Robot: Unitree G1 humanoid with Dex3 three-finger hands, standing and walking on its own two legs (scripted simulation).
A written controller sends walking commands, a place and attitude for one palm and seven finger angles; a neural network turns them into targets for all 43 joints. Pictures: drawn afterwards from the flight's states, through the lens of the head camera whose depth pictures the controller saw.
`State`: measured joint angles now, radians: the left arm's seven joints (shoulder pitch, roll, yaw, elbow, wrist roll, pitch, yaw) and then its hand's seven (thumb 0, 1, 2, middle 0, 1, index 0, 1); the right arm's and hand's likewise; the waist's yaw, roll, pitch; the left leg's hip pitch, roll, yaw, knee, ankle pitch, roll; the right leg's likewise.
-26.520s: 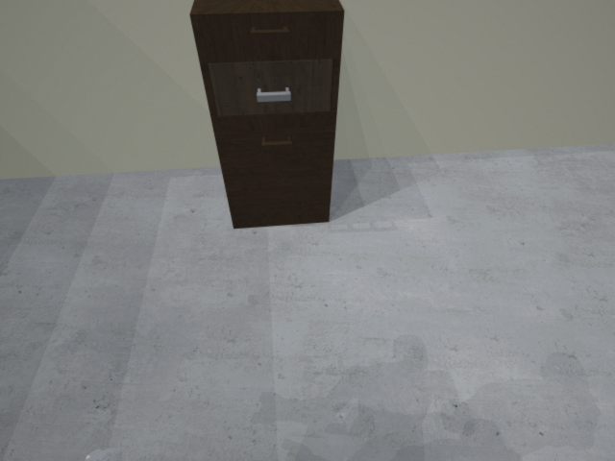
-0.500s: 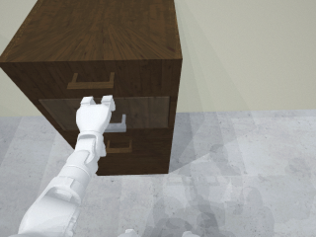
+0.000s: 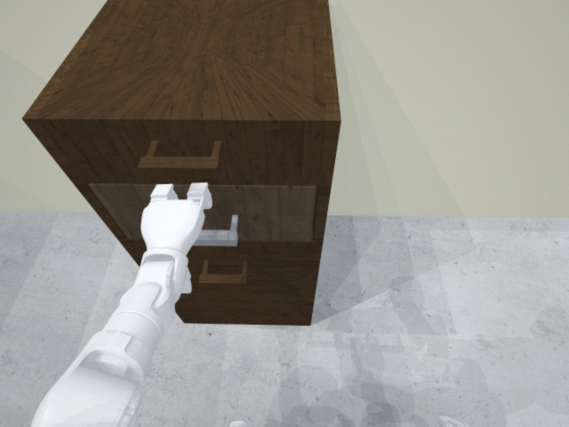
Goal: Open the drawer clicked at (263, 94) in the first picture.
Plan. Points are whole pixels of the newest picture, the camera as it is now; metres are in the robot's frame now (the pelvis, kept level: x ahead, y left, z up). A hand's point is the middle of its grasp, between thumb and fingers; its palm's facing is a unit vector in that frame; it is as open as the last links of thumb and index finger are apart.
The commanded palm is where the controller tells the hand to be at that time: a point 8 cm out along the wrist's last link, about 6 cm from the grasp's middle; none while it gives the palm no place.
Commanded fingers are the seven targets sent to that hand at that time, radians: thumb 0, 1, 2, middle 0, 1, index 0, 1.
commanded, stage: re-aim the fingers above the handle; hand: left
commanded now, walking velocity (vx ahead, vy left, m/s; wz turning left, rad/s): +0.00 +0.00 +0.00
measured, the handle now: (209, 228) +0.46 +0.15 -0.07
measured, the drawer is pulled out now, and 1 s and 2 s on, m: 0.00 0.00 0.00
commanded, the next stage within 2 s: lower the fingers behind the handle in 1.78 s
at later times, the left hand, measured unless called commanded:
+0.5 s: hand (182, 238) +0.41 +0.18 -0.01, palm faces -0.01 -0.04 -1.00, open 13.9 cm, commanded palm +0.38 +0.17 +0.05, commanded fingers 0.00 -0.50 0.30 -0.30 -1.20 -0.30 -1.20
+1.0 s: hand (205, 234) +0.41 +0.14 -0.01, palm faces +0.00 -0.04 -1.00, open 13.9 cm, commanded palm +0.38 +0.15 +0.05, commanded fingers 0.00 -0.50 0.30 -0.30 -1.20 -0.30 -1.20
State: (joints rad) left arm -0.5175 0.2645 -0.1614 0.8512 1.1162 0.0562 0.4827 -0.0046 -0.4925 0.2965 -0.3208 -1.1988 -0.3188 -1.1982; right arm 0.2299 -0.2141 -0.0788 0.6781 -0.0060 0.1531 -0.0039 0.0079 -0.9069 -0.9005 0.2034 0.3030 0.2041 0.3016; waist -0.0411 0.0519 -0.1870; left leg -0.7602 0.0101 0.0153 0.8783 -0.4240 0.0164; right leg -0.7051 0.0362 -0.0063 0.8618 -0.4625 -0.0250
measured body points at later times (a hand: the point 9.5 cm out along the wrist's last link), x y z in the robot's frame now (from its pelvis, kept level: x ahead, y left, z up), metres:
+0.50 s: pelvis -0.01 +0.01 +0.00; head +0.05 +0.00 +0.45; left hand +0.40 +0.18 +0.04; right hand +0.03 -0.25 -0.14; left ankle -0.01 +0.11 -0.69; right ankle -0.03 -0.11 -0.69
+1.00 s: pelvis -0.01 +0.01 +0.00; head +0.05 -0.01 +0.44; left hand +0.41 +0.14 +0.04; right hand +0.04 -0.25 -0.14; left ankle -0.01 +0.11 -0.69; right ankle -0.03 -0.11 -0.69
